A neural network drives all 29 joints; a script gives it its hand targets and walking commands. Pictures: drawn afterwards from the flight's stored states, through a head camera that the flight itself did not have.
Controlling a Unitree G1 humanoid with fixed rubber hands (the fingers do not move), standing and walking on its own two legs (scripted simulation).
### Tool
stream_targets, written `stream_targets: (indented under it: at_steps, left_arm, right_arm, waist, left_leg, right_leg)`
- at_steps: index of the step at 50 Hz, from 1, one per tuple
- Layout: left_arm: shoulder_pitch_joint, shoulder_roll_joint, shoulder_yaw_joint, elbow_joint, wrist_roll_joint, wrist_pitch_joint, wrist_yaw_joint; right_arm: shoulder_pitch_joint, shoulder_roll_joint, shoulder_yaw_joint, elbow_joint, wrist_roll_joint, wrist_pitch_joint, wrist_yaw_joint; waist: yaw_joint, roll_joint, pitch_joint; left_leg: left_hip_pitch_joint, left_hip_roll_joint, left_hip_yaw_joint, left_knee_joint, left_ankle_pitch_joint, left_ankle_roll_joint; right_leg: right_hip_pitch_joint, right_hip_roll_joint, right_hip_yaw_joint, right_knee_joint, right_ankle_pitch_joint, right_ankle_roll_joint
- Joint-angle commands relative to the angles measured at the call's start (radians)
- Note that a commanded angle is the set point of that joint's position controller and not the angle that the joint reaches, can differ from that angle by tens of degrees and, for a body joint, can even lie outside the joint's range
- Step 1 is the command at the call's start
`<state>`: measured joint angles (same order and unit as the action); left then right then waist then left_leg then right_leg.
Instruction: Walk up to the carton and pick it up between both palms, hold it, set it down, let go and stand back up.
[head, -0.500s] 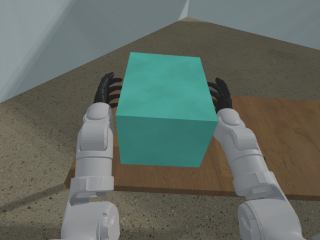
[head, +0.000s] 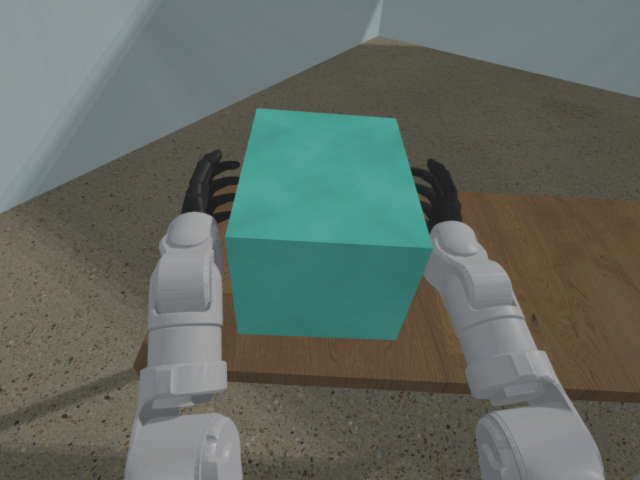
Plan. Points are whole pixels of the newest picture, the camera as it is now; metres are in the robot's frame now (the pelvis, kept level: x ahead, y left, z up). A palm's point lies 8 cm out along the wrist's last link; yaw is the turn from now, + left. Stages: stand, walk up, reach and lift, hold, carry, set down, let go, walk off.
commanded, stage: hold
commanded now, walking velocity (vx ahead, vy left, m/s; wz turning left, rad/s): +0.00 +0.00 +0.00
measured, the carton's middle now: (322, 218) +0.40 +0.00 +0.15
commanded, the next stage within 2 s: none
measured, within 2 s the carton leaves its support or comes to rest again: neither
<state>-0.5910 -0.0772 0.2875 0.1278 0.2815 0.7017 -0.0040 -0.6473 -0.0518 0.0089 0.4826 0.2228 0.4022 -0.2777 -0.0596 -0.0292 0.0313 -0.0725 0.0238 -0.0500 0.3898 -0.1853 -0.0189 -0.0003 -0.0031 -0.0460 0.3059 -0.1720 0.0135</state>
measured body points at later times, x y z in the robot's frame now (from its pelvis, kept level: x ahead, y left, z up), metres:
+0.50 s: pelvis +0.00 +0.00 +0.00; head -0.04 +0.03 +0.45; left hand +0.38 +0.14 +0.18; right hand +0.38 -0.15 +0.17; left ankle +0.03 +0.13 -0.75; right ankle +0.01 -0.13 -0.75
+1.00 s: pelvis +0.00 +0.00 +0.00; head -0.04 +0.02 +0.45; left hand +0.37 +0.15 +0.18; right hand +0.37 -0.14 +0.17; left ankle +0.03 +0.13 -0.75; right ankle +0.01 -0.13 -0.75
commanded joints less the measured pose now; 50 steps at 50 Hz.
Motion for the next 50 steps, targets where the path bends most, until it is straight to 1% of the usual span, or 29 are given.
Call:
stream_targets:
  at_steps: [1, 3, 5, 7, 9, 11, 13, 15, 16, 20, 21, 23, 24, 27, 29, 31, 32, 33, 35, 37, 38, 39, 40, 41, 43, 44, 46, 47, 50]
  left_arm:
    - [-0.723, -0.607, -0.650, -0.128, -0.206, -0.104, -0.118]
    - [-0.756, -0.629, -0.686, -0.175, -0.225, -0.120, -0.097]
    - [-0.749, -0.618, -0.672, -0.126, -0.206, -0.117, -0.088]
    - [-0.731, -0.613, -0.645, -0.051, -0.191, -0.101, -0.091]
    - [-0.698, -0.612, -0.624, -0.092, -0.189, -0.108, -0.086]
    - [-0.673, -0.595, -0.615, -0.040, -0.192, -0.100, -0.097]
    - [-0.706, -0.605, -0.633, -0.101, -0.185, -0.104, -0.085]
    - [-0.702, -0.601, -0.628, -0.082, -0.175, -0.096, -0.082]
    - [-0.704, -0.600, -0.609, -0.058, -0.161, -0.095, -0.087]
    - [-0.713, -0.630, -0.635, -0.067, -0.186, -0.097, -0.087]
    - [-0.705, -0.629, -0.643, -0.119, -0.180, -0.097, -0.082]
    - [-0.727, -0.634, -0.680, -0.142, -0.222, -0.109, -0.078]
    - [-0.701, -0.624, -0.644, -0.123, -0.191, -0.105, -0.082]
    - [-0.697, -0.586, -0.670, -0.179, -0.206, -0.109, -0.079]
    - [-0.675, -0.600, -0.690, -0.213, -0.220, -0.110, -0.081]
    - [-0.659, -0.580, -0.642, -0.148, -0.181, -0.087, -0.091]
    - [-0.673, -0.560, -0.628, -0.141, -0.191, -0.087, -0.094]
    - [-0.661, -0.550, -0.606, -0.123, -0.168, -0.085, -0.102]
    - [-0.659, -0.569, -0.601, -0.100, -0.165, -0.070, -0.111]
    - [-0.662, -0.559, -0.586, -0.095, -0.161, -0.071, -0.122]
    - [-0.657, -0.553, -0.604, -0.112, -0.172, -0.074, -0.124]
    - [-0.655, -0.553, -0.579, -0.072, -0.167, -0.080, -0.129]
    - [-0.668, -0.574, -0.617, -0.154, -0.194, -0.083, -0.125]
    - [-0.663, -0.587, -0.625, -0.146, -0.196, -0.085, -0.121]
    - [-0.690, -0.621, -0.674, -0.165, -0.230, -0.100, -0.105]
    - [-0.679, -0.611, -0.690, -0.172, -0.226, -0.101, -0.099]
    - [-0.683, -0.622, -0.686, -0.159, -0.221, -0.093, -0.096]
    - [-0.686, -0.590, -0.664, -0.145, -0.215, -0.098, -0.098]
    - [-0.745, -0.590, -0.622, -0.081, -0.175, -0.092, -0.098]
  right_arm:
    - [-0.893, 0.684, 0.387, -0.460, 0.072, -0.121, 0.118]
    - [-0.938, 0.704, 0.408, -0.504, 0.099, -0.134, 0.123]
    - [-0.880, 0.684, 0.389, -0.393, 0.085, -0.115, 0.129]
    - [-0.891, 0.670, 0.366, -0.377, 0.060, -0.110, 0.130]
    - [-0.900, 0.664, 0.410, -0.418, 0.076, -0.123, 0.134]
    - [-0.875, 0.666, 0.401, -0.386, 0.081, -0.120, 0.130]
    - [-0.874, 0.663, 0.405, -0.354, 0.091, -0.120, 0.139]
    - [-0.886, 0.653, 0.389, -0.348, 0.089, -0.117, 0.135]
    - [-0.903, 0.656, 0.401, -0.340, 0.092, -0.120, 0.138]
    - [-0.919, 0.659, 0.378, -0.374, 0.096, -0.131, 0.134]
    - [-0.925, 0.657, 0.405, -0.420, 0.115, -0.135, 0.137]
    - [-0.899, 0.660, 0.402, -0.431, 0.118, -0.134, 0.129]
    - [-0.909, 0.672, 0.414, -0.439, 0.108, -0.127, 0.126]
    - [-0.879, 0.684, 0.446, -0.466, 0.130, -0.120, 0.116]
    - [-0.844, 0.691, 0.472, -0.501, 0.136, -0.112, 0.108]
    - [-0.849, 0.661, 0.451, -0.443, 0.131, -0.093, 0.106]
    - [-0.848, 0.667, 0.448, -0.446, 0.114, -0.090, 0.103]
    - [-0.859, 0.670, 0.447, -0.447, 0.114, -0.088, 0.098]
    - [-0.810, 0.666, 0.410, -0.382, 0.091, -0.077, 0.101]
    - [-0.799, 0.674, 0.412, -0.347, 0.096, -0.064, 0.102]
    - [-0.838, 0.682, 0.415, -0.420, 0.096, -0.082, 0.103]
    - [-0.852, 0.687, 0.411, -0.417, 0.097, -0.087, 0.097]
    - [-0.870, 0.688, 0.441, -0.494, 0.109, -0.100, 0.099]
    - [-0.851, 0.691, 0.438, -0.466, 0.113, -0.092, 0.099]
    - [-0.925, 0.717, 0.454, -0.561, 0.131, -0.119, 0.099]
    - [-0.892, 0.684, 0.441, -0.531, 0.126, -0.115, 0.100]
    - [-0.846, 0.672, 0.430, -0.474, 0.117, -0.099, 0.108]
    - [-0.843, 0.662, 0.420, -0.447, 0.103, -0.089, 0.115]
    - [-0.881, 0.663, 0.380, -0.349, 0.083, -0.094, 0.132]
  waist:
    - [-0.046, 0.038, -0.542]
    - [-0.031, 0.080, -0.631]
    - [-0.035, 0.110, -0.538]
    - [-0.036, 0.057, -0.474]
    - [0.008, 0.034, -0.556]
    - [-0.012, 0.031, -0.550]
    - [0.002, 0.082, -0.547]
    - [-0.024, 0.084, -0.503]
    - [0.001, 0.077, -0.486]
    - [-0.021, 0.067, -0.509]
    - [0.004, 0.094, -0.536]
    - [-0.043, 0.085, -0.569]
    - [-0.009, 0.059, -0.545]
    - [-0.009, 0.069, -0.570]
    - [-0.013, 0.026, -0.581]
    - [-0.004, 0.055, -0.490]
    - [-0.017, 0.028, -0.484]
    - [0.005, 0.025, -0.470]
    - [-0.025, 0.046, -0.424]
    - [-0.012, 0.031, -0.413]
    - [-0.012, 0.006, -0.462]
    - [-0.017, 0.016, -0.436]
    - [-0.009, 0.019, -0.524]
    - [-0.015, 0.036, -0.520]
    - [-0.029, 0.061, -0.598]
    - [-0.042, 0.074, -0.580]
    - [-0.025, 0.086, -0.538]
    - [-0.016, 0.047, -0.512]
    - [-0.015, 0.080, -0.429]
  left_leg:
    - [0.105, -0.080, 0.041, -0.034, 0.229, -0.014]
    - [0.144, -0.079, 0.035, -0.004, 0.304, -0.032]
    - [0.150, -0.064, 0.028, -0.015, 0.284, -0.031]
    - [0.137, -0.063, 0.034, -0.042, 0.196, -0.021]
    - [0.120, -0.061, 0.041, -0.039, 0.221, -0.012]
    - [0.134, -0.066, 0.032, -0.021, 0.241, -0.016]
    - [0.148, -0.057, 0.030, -0.021, 0.270, -0.025]
    - [0.138, -0.062, 0.037, -0.020, 0.283, -0.030]
    - [0.142, -0.059, 0.034, -0.019, 0.283, -0.031]
    - [0.136, -0.062, 0.029, -0.019, 0.271, -0.026]
    - [0.163, -0.061, 0.032, -0.002, 0.310, -0.030]
    - [0.179, -0.064, 0.023, 0.012, 0.350, -0.039]
    - [0.159, -0.064, 0.022, -0.001, 0.338, -0.028]
    - [0.134, -0.075, 0.031, 0.010, 0.339, -0.028]
    - [0.125, -0.082, 0.027, 0.009, 0.370, -0.030]
    - [0.128, -0.076, 0.024, -0.007, 0.339, -0.028]
    - [0.113, -0.082, 0.037, -0.008, 0.297, -0.025]
    - [0.085, -0.080, 0.028, -0.018, 0.257, -0.012]
    - [0.101, -0.075, 0.034, -0.034, 0.233, -0.014]
    - [0.094, -0.075, 0.034, -0.042, 0.221, -0.006]
    - [0.106, -0.079, 0.035, -0.032, 0.256, -0.006]
    - [0.092, -0.079, 0.033, -0.036, 0.239, -0.004]
    - [0.103, -0.081, 0.037, -0.015, 0.288, -0.012]
    - [0.108, -0.084, 0.035, -0.012, 0.312, -0.023]
    - [0.143, -0.081, 0.026, 0.011, 0.369, -0.028]
    - [0.155, -0.078, 0.030, 0.017, 0.383, -0.042]
    - [0.164, -0.075, 0.027, 0.000, 0.332, -0.041]
    - [0.126, -0.077, 0.030, -0.012, 0.283, -0.028]
    - [0.094, -0.061, 0.031, -0.050, 0.154, -0.022]
  right_leg:
    - [0.075, 0.070, -0.018, -0.021, 0.247, 0.041]
    - [0.054, 0.083, -0.026, -0.006, 0.274, 0.034]
    - [0.011, 0.080, -0.025, -0.024, 0.201, 0.023]
    - [-0.033, 0.078, -0.027, -0.042, 0.122, 0.026]
    - [0.030, 0.074, -0.027, -0.026, 0.166, 0.027]
    - [0.055, 0.080, -0.013, -0.028, 0.203, 0.028]
    - [0.029, 0.085, -0.027, -0.020, 0.183, 0.017]
    - [0.037, 0.079, -0.029, -0.027, 0.199, 0.016]
    - [0.027, 0.090, -0.026, -0.030, 0.189, 0.013]
    - [0.029, 0.082, -0.027, -0.026, 0.189, 0.024]
    - [0.042, 0.086, -0.022, -0.018, 0.221, 0.017]
    - [0.047, 0.084, -0.024, -0.011, 0.261, 0.020]
    - [0.059, 0.088, -0.017, -0.016, 0.275, 0.028]
    - [0.099, 0.070, -0.008, 0.006, 0.346, 0.035]
    - [0.128, 0.086, -0.010, 0.018, 0.407, 0.044]
    - [0.099, 0.076, -0.011, 0.002, 0.353, 0.041]
    - [0.111, 0.069, -0.006, -0.003, 0.349, 0.044]
    - [0.117, 0.067, -0.001, 0.003, 0.339, 0.048]
    - [0.068, 0.064, -0.004, -0.020, 0.254, 0.036]
    - [0.086, 0.062, 0.005, -0.021, 0.277, 0.042]
    - [0.116, 0.065, -0.002, -0.012, 0.322, 0.050]
    - [0.102, 0.060, -0.001, -0.015, 0.344, 0.052]
    - [0.127, 0.069, -0.004, 0.003, 0.387, 0.050]
    - [0.125, 0.077, -0.007, 0.003, 0.381, 0.046]
    - [0.098, 0.078, -0.013, 0.006, 0.409, 0.041]
    - [0.084, 0.084, -0.018, 0.004, 0.395, 0.038]
    - [0.045, 0.088, -0.022, -0.009, 0.285, 0.037]
    - [0.050, 0.080, -0.015, -0.010, 0.248, 0.039]
    - [0.000, 0.070, -0.019, -0.033, 0.088, 0.029]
